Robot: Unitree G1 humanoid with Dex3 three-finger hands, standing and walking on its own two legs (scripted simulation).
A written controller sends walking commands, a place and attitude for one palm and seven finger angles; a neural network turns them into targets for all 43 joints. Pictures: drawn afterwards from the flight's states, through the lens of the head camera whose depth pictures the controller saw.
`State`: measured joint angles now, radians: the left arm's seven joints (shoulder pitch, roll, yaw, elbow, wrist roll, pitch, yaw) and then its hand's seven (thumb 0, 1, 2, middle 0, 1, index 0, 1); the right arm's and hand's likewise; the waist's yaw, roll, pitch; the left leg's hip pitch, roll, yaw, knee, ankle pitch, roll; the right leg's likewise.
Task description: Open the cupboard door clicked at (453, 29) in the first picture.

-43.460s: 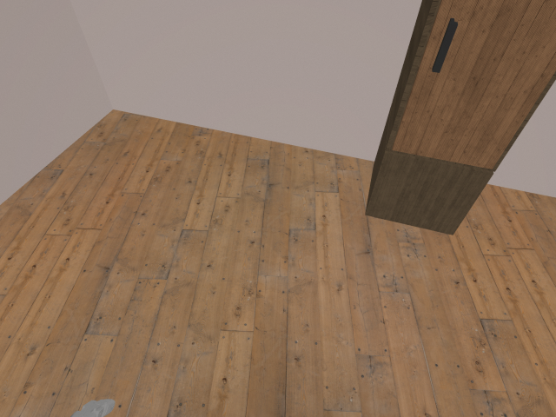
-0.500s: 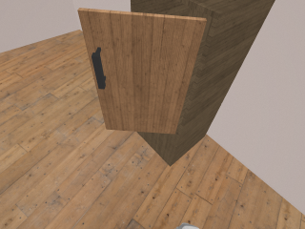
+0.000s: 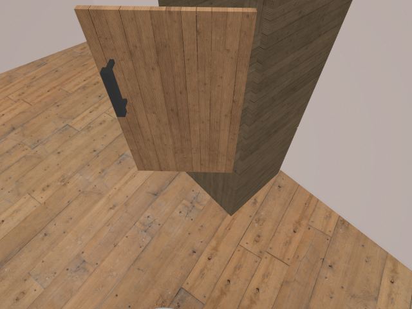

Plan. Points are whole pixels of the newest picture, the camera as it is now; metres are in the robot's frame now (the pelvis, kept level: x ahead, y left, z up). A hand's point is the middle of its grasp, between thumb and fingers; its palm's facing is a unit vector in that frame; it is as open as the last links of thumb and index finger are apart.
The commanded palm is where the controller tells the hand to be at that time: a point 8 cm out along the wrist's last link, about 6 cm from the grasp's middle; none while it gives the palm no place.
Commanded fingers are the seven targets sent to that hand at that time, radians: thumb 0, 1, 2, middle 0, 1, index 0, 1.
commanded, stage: come to a stop and stand still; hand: left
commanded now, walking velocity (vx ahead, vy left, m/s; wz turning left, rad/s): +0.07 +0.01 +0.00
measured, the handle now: (116, 89) +0.58 +0.26 +0.07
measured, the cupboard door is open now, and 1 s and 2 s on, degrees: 46 46 46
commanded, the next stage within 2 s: look again from close up in 0.50 s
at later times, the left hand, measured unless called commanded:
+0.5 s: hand out of the picture -0.04 +0.20 -0.18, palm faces +0.03 -0.99 -0.14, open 7.4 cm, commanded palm none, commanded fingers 0.00 0.90 0.90 -0.20 -0.30 -0.20 -0.30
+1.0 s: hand out of the picture +0.03 +0.22 -0.17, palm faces +0.00 -0.97 -0.23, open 7.3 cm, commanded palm none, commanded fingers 0.00 0.90 0.90 -0.20 -0.30 -0.20 -0.30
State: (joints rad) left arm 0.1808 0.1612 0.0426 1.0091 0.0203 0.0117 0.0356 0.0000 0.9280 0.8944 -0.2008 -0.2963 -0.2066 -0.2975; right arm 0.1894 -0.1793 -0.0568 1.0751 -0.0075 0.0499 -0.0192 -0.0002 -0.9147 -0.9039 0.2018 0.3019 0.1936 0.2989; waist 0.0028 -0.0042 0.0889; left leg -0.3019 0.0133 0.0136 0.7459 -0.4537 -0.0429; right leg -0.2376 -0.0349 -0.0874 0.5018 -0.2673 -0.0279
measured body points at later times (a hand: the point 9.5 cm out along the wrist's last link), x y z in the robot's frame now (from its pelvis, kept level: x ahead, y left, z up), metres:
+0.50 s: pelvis +0.00 +0.04 +0.01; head +0.01 +0.05 +0.45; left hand -0.03 +0.25 -0.16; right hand -0.01 -0.18 -0.15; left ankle -0.03 +0.13 -0.74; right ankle +0.00 -0.10 -0.74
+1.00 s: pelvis +0.01 +0.04 +0.00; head +0.01 +0.02 +0.45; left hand +0.03 +0.27 -0.15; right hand +0.00 -0.17 -0.17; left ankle -0.03 +0.13 -0.74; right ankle +0.00 -0.10 -0.74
